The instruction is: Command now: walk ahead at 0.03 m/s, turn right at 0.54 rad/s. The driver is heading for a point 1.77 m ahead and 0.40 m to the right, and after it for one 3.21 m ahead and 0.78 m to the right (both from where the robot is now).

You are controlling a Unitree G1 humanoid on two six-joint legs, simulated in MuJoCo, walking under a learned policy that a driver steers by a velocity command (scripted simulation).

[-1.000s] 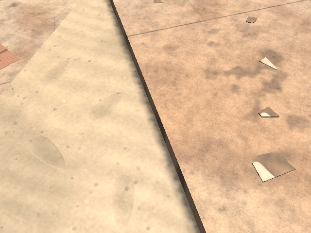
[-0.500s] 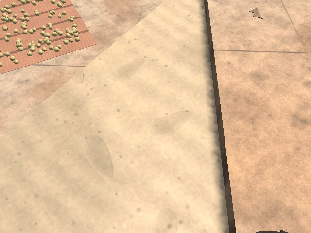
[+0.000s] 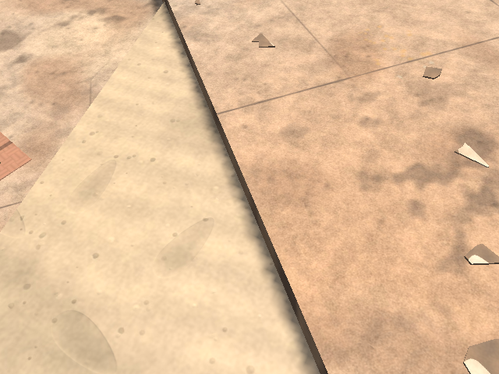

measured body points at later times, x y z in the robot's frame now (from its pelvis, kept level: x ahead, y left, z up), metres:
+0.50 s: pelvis -0.01 +0.05 +0.01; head +0.02 +0.06 +0.45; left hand +0.17 +0.29 -0.12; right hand +0.03 -0.25 -0.09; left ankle +0.01 +0.14 -0.73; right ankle -0.03 -0.07 -0.68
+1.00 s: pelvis -0.05 +0.04 +0.01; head -0.04 +0.02 +0.46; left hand +0.17 +0.20 -0.11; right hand -0.10 -0.23 -0.13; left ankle +0.00 +0.16 -0.72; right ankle -0.10 -0.04 -0.73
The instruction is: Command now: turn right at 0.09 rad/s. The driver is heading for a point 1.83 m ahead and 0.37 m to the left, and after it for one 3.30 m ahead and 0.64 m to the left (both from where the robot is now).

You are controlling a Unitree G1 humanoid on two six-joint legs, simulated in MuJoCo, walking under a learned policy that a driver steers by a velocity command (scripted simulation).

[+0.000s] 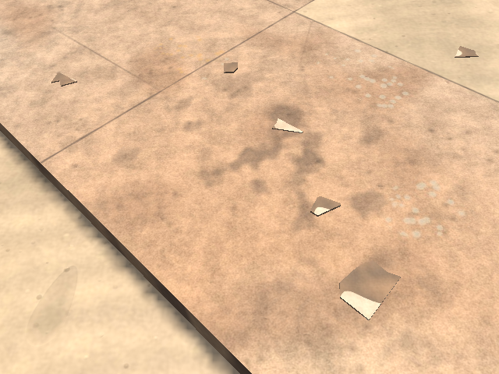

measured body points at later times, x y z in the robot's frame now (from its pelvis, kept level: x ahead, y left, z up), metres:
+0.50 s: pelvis -0.02 +0.02 +0.00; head -0.01 +0.02 +0.45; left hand +0.00 +0.27 -0.15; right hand +0.01 -0.22 -0.15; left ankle -0.01 +0.14 -0.74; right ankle -0.01 -0.09 -0.74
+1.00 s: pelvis +0.07 +0.01 +0.00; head +0.07 -0.01 +0.45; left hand -0.02 +0.24 -0.14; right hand +0.13 -0.24 -0.15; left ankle +0.06 +0.13 -0.68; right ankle -0.01 -0.08 -0.75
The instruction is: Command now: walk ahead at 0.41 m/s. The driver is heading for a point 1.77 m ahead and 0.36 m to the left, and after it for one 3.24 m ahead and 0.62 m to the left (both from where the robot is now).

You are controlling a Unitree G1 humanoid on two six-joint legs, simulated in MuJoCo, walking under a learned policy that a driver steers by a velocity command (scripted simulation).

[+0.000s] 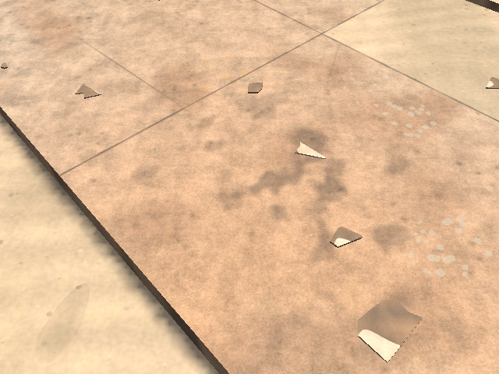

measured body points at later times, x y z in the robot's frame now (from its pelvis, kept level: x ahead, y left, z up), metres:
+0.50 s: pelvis +0.25 +0.06 -0.01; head +0.26 +0.06 +0.44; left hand +0.36 +0.28 -0.15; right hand +0.20 -0.18 -0.16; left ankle +0.24 +0.11 -0.75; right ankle +0.25 -0.05 -0.49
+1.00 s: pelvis +0.56 +0.03 +0.08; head +0.57 +0.03 +0.53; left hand +0.54 +0.28 -0.07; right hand +0.67 -0.21 -0.04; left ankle +0.57 +0.18 -0.54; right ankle +0.54 -0.02 -0.65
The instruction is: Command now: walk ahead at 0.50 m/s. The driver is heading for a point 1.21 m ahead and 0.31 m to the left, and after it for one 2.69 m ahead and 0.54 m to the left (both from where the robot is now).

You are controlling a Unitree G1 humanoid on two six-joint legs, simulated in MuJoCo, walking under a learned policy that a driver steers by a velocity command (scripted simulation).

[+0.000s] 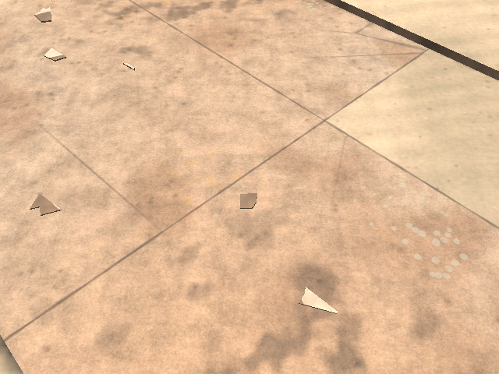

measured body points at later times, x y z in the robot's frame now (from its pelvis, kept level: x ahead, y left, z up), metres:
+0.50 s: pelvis +0.30 +0.04 +0.02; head +0.31 +0.05 +0.47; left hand +0.39 +0.29 -0.12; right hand +0.32 -0.22 -0.11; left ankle +0.30 +0.09 -0.73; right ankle +0.27 -0.11 -0.64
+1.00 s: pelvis +0.57 -0.02 +0.01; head +0.60 -0.03 +0.46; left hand +0.67 +0.24 -0.11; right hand +0.58 -0.27 -0.14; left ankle +0.47 +0.10 -0.63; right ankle +0.62 -0.09 -0.73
